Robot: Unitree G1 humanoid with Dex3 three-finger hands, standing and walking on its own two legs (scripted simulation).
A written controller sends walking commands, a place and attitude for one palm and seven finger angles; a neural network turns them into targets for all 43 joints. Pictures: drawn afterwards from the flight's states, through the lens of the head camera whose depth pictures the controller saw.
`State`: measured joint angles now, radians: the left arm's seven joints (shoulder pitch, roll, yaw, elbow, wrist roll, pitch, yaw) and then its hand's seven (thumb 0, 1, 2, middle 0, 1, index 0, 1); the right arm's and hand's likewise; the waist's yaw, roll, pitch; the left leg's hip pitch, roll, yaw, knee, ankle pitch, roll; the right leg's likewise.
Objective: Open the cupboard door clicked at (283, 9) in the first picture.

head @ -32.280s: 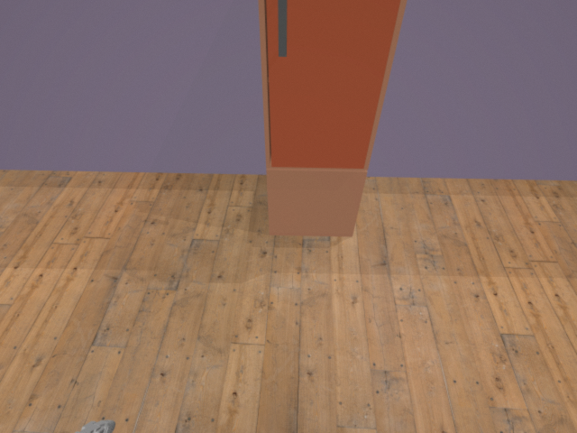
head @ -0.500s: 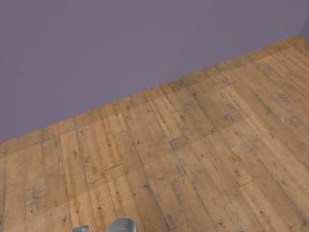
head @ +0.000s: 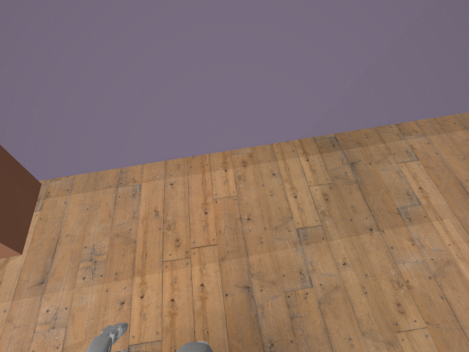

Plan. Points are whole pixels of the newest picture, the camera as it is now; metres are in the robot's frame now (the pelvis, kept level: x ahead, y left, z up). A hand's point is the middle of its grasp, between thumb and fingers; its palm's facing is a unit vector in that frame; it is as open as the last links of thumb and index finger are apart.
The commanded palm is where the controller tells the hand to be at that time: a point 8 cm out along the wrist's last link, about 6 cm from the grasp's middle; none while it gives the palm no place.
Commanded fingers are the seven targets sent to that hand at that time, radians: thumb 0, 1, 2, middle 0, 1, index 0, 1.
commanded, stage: turn to face it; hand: left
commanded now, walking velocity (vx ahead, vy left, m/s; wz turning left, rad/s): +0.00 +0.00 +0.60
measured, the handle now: out of the picture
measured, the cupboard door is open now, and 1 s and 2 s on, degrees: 50 50 50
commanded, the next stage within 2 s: take the last steps up to it in 1.60 s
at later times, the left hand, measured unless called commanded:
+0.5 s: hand out of the picture +0.00 +0.25 -0.17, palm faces +0.35 -0.90 -0.25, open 7.4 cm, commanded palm none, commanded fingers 0.00 0.90 0.90 -0.20 -0.30 -0.20 -0.30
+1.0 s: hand out of the picture +0.02 +0.18 -0.14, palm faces +0.59 -0.77 -0.25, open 7.3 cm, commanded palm none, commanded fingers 0.00 0.90 0.90 -0.20 -0.30 -0.20 -0.30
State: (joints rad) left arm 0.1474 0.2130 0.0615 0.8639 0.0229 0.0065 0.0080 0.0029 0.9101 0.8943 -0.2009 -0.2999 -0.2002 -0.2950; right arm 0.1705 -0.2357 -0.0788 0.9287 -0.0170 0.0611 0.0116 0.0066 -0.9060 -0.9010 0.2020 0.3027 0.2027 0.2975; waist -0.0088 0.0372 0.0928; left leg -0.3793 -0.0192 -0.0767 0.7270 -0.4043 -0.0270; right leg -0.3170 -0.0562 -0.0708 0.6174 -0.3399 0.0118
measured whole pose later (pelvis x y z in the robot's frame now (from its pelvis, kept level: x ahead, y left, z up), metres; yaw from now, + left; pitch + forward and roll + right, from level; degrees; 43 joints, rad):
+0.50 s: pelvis +0.01 +0.02 +0.01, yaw +18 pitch +2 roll +0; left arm 0.18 0.26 0.09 0.94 0.02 0.06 0.01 0.01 0.91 0.89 -0.20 -0.30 -0.20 -0.29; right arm 0.12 -0.21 -0.05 0.90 -0.02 0.02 0.00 0.00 -0.91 -0.90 0.20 0.30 0.20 0.30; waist 0.01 -0.04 0.11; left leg -0.30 -0.01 0.04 0.56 -0.30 0.04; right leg -0.49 -0.11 -0.05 1.14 -0.45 0.09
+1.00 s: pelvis +0.05 -0.02 +0.02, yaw +38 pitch +0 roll +3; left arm 0.17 0.16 0.04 0.88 0.02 0.00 0.02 0.00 0.91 0.89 -0.20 -0.30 -0.20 -0.30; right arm 0.16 -0.25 -0.09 0.96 -0.01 0.09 0.03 0.01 -0.91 -0.90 0.20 0.30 0.20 0.30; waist -0.04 0.01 0.12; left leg -0.49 0.02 0.02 1.09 -0.42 -0.07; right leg -0.18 -0.11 -0.19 0.51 -0.33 -0.01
